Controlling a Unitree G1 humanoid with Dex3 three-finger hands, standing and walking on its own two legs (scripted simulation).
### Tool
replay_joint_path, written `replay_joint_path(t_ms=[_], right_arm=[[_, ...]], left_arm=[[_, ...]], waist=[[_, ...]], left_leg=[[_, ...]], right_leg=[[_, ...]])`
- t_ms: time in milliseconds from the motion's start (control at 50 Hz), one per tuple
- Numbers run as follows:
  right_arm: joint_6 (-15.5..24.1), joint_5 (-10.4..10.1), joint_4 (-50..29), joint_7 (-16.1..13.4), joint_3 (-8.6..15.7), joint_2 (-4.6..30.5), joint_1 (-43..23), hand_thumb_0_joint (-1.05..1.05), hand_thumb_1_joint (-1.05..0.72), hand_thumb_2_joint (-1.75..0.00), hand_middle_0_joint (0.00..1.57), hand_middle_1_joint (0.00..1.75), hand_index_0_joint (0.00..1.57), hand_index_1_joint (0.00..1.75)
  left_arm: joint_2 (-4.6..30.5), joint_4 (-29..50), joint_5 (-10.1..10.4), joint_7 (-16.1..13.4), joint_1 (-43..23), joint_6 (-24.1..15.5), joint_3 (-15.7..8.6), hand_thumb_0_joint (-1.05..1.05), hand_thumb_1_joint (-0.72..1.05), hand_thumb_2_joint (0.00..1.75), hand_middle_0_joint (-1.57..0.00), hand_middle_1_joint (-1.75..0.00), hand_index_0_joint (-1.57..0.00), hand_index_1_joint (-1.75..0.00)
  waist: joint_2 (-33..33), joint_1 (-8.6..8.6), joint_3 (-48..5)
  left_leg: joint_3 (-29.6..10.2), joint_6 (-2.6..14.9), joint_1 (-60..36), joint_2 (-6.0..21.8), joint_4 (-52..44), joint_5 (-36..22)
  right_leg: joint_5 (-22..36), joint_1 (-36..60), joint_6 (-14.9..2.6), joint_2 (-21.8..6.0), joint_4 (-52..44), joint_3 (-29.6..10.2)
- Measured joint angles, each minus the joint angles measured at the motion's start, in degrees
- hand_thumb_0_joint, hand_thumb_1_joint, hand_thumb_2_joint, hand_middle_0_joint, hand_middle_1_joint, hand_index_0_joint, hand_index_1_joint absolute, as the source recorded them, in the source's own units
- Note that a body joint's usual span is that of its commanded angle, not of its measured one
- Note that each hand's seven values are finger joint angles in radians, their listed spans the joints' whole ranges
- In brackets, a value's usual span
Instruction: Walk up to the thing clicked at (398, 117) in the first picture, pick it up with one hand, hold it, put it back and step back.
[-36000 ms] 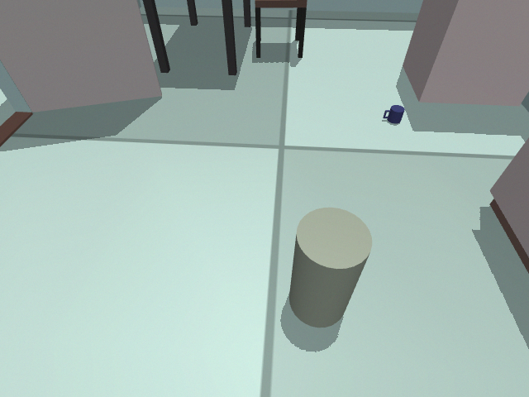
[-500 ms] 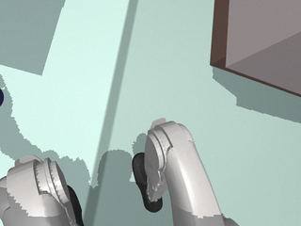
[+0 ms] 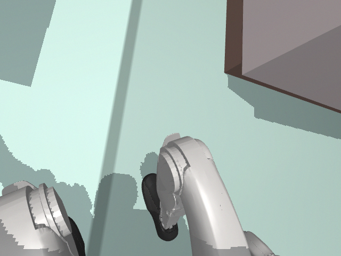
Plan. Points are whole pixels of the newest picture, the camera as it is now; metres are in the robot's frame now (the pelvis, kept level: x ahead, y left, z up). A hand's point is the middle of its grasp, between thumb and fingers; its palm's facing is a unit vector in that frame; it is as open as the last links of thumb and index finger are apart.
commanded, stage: rest palm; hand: left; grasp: from above
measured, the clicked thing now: out of the picture +0.46 +0.33 -0.26
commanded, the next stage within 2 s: close in 0.18 s
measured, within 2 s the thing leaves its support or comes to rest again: neither
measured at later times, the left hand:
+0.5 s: hand out of the picture +0.45 +0.32 -0.23, palm faces -0.46 -0.15 -0.88, open 13.1 cm
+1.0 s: hand out of the picture +0.46 +0.32 -0.23, palm faces -0.46 -0.15 -0.88, open 12.5 cm
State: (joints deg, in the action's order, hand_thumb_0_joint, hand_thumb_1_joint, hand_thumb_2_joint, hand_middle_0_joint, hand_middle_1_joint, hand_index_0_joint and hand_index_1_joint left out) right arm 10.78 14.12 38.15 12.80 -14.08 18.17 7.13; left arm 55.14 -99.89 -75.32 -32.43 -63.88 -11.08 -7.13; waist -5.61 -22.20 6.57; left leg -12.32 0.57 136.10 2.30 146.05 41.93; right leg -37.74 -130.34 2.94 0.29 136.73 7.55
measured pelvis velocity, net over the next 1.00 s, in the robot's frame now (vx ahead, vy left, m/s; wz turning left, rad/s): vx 0.00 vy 0.00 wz -0.02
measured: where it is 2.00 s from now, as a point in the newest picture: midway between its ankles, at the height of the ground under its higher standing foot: (123, 240)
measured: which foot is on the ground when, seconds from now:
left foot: down 0.00-1.00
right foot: down 0.00-1.00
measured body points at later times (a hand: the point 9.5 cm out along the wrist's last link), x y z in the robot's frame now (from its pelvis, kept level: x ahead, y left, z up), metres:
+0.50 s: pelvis +0.00 +0.00 +0.00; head +0.27 +0.12 +0.34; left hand +0.47 +0.33 -0.18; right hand +0.04 -0.25 -0.06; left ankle +0.06 +0.13 -0.27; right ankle +0.11 -0.12 -0.27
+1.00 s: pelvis +0.00 +0.00 +0.00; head +0.27 +0.11 +0.34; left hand +0.48 +0.33 -0.18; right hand +0.04 -0.26 -0.06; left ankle +0.06 +0.12 -0.27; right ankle +0.11 -0.12 -0.27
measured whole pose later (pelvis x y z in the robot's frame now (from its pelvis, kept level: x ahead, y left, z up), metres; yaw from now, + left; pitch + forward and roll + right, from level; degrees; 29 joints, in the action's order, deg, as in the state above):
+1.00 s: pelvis +0.00 +0.00 +0.00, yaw -1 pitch +29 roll -13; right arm 11.4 14.5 36.9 12.8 -16.1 19.9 7.1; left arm 58.8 -100.8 -74.1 -31.6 -64.1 -13.0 -6.6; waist -6.3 -22.5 8.4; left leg -13.6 0.5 135.2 2.5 146.0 41.9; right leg -37.0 -129.2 3.2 0.9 135.7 8.6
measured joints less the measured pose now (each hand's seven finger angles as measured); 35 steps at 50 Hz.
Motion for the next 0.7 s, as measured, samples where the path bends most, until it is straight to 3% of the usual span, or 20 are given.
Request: replay_joint_path(t_ms=[160, 220, 440, 700], right_arm=[[0.06, -0.19, -0.34, 0.23, -0.47, 0.56, 0.85, 0.0, -0.9, -0.9, 0.2, 0.3, 0.21, 0.3], [-0.46, -0.01, -0.13, 0.27, -0.56, 0.58, 1.11, 0.0, -0.9, -0.9, 0.2, 0.3, 0.21, 0.3], [-1.71, 0.62, -0.62, 0.06, -1.64, 0.68, 0.37, 0.0, -0.9, -0.9, 0.2, 0.3, 0.21, 0.3], [0.28, 1.18, -1.31, 0.33, -2.1, 1.23, -0.53, 0.0, -0.89, -0.89, 0.2, 0.3, 0.21, 0.3]], left_arm=[[1.78, 1.44, 1.63, 1.76, 1.01, -0.4, -1.87, 0.0, -0.49, 0.98, -0.08, -1.03, -0.09, -1.02], [2.08, 1.75, 1.95, 1.84, 1.26, -1.06, -1.46, 0.0, -0.48, 0.98, -0.09, -1.03, -0.09, -1.03], [2.87, 0.3, -0.09, 0.88, 1.83, -3.26, -0.51, 0.0, -0.41, 0.98, -0.13, -1.05, -0.13, -1.04], [3.57, -1.99, -1.69, -1.11, -0.11, -2.71, -0.04, 0.0, -0.32, 0.87, -0.22, -1.03, -0.22, -1.0]], waist=[[0.03, -0.23, 1.79], [-0.18, -0.09, 1.77], [-0.54, -0.22, 0.89], [-1.01, -0.37, 1.28]], left_leg=[[-0.36, 0.06, -0.31, 0.06, 0.06, 0.38], [-0.58, -0.1, -0.48, 0.04, 0.03, 0.57], [-1.48, -0.29, -0.89, -0.19, 0.21, 0.47], [-1.21, -0.1, -0.64, 0.02, 0.54, 0.03]], right_leg=[[-0.19, 0.44, 0.21, 0.14, -0.27, 0.3], [-0.31, 0.63, 0.13, 0.15, -0.38, 0.49], [-0.13, 1.46, -0.01, 0.18, -0.73, 1.25], [0.52, 0.98, 0.21, 0.45, -0.37, 0.94]])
